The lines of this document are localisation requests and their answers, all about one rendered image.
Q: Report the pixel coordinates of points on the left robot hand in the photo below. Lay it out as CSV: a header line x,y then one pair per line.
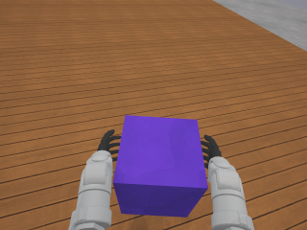
x,y
105,143

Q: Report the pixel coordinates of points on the right robot forearm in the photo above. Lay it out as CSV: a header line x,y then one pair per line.
x,y
228,198

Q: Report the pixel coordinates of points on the left robot forearm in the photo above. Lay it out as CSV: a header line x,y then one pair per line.
x,y
93,204

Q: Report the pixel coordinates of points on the carton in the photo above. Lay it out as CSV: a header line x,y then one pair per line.
x,y
160,168

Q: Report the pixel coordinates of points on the right robot hand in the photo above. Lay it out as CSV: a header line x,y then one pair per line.
x,y
213,150

